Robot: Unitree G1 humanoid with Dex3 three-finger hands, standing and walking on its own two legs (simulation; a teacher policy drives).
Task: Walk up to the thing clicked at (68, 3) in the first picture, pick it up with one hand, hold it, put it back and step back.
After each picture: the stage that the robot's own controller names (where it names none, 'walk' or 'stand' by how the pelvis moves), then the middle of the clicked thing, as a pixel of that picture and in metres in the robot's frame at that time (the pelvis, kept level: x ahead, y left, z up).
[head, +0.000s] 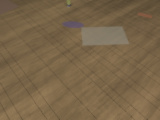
stand; (68, 3) +2.34 +0.25 -0.72
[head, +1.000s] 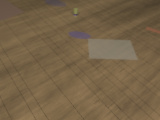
walk; (75, 12) +2.20 +0.13 -0.70
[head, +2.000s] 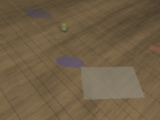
walk; (64, 28) +1.59 +0.19 -0.71
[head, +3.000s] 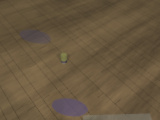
walk; (63, 58) +1.09 +0.18 -0.72
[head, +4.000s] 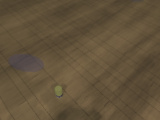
walk; (58, 92) +0.71 +0.21 -0.71
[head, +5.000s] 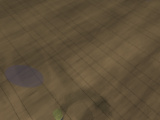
walk; (58, 115) +0.44 +0.22 -0.69
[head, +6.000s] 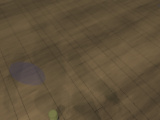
stand; (53, 116) +0.45 +0.27 -0.69
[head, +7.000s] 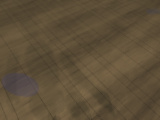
stand; out of the picture +0.40 +0.29 -0.72
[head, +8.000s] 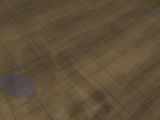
stand; out of the picture +0.39 +0.28 -0.73
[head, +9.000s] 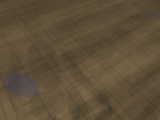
stand; out of the picture +0.40 +0.28 -0.73
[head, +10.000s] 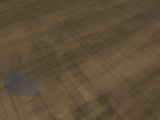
stand; out of the picture +0.40 +0.27 -0.73
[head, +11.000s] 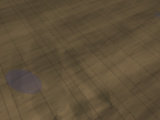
go down; out of the picture +0.40 +0.27 -0.73
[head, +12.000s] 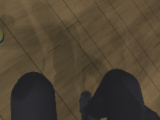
go down; out of the picture +0.49 +0.32 -0.30
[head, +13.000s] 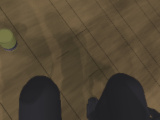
approach; (7, 41) +0.49 +0.31 -0.30
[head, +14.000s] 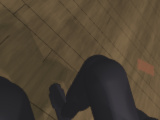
close in; out of the picture +0.46 +0.37 -0.23
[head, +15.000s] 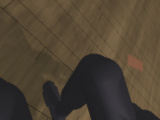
close; out of the picture +0.45 +0.37 -0.23
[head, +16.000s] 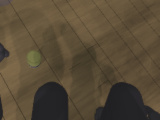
close; (34, 59) +0.46 +0.25 -0.34
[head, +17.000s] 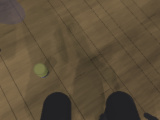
lift; (41, 71) +0.46 +0.25 -0.43
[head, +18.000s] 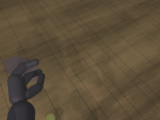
go down; out of the picture +0.39 +0.24 -0.67
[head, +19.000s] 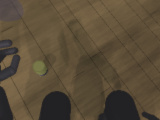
hold; (40, 68) +0.46 +0.24 -0.42
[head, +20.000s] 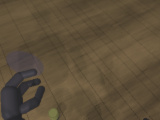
stand; (54, 115) +0.40 +0.23 -0.63
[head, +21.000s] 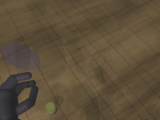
hold; (51, 108) +0.41 +0.23 -0.63
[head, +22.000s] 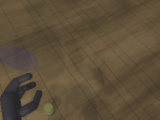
stand; (49, 109) +0.41 +0.24 -0.64
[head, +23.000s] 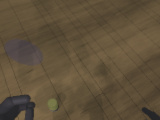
hold; (53, 105) +0.41 +0.23 -0.60
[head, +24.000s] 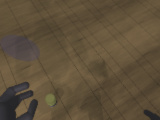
hold; (51, 100) +0.42 +0.24 -0.59
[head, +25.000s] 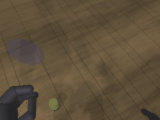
stand; (54, 105) +0.41 +0.23 -0.60
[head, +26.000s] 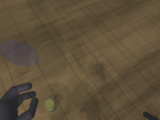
close; (50, 105) +0.42 +0.24 -0.61
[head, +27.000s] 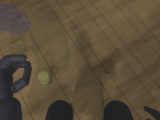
close; (45, 78) +0.44 +0.24 -0.47
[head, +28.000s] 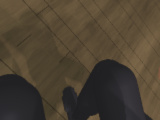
hold; out of the picture +0.45 +0.32 -0.23
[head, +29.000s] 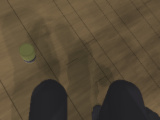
hold; (28, 53) +0.47 +0.27 -0.32
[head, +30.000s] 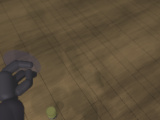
hold; (51, 113) +0.42 +0.23 -0.64
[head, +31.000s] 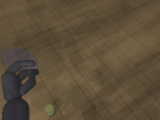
crouch; (50, 110) +0.41 +0.24 -0.65
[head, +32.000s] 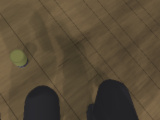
crouch; (19, 59) +0.48 +0.26 -0.36
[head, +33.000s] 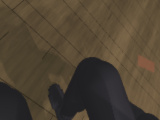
lower; out of the picture +0.45 +0.34 -0.24
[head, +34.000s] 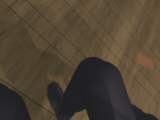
lower; out of the picture +0.45 +0.35 -0.24
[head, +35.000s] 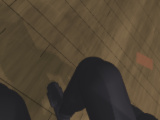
lower; out of the picture +0.46 +0.35 -0.24
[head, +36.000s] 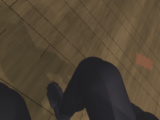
lower; out of the picture +0.45 +0.35 -0.24
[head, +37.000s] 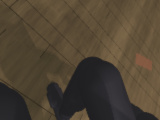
rest; out of the picture +0.45 +0.35 -0.24
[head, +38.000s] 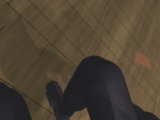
open; out of the picture +0.48 +0.37 -0.23
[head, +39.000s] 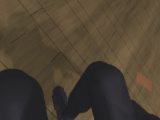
stand; out of the picture +0.52 +0.38 -0.28
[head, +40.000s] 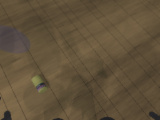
stand; (39, 84) +0.52 +0.28 -0.60
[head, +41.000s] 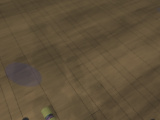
stand; (48, 115) +0.49 +0.28 -0.69
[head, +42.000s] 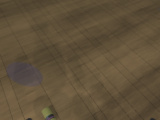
stand; (48, 115) +0.48 +0.28 -0.69
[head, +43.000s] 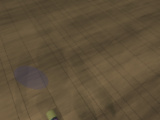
stand; (52, 118) +0.48 +0.28 -0.74
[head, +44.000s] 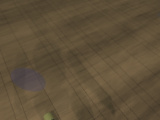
stand; out of the picture +0.46 +0.29 -0.75
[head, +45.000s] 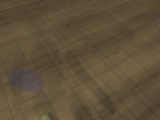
stand; out of the picture +0.45 +0.30 -0.75
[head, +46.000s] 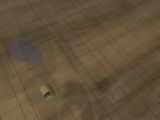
walk; (46, 93) +0.55 +0.26 -0.71
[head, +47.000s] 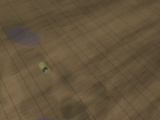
walk; (44, 68) +0.81 +0.36 -0.72
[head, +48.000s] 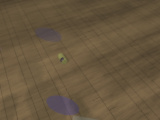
stand; (62, 58) +1.13 +0.29 -0.73
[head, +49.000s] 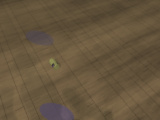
stand; (54, 64) +1.05 +0.33 -0.75
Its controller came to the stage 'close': yes
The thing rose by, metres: 0.01
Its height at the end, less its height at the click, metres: -0.02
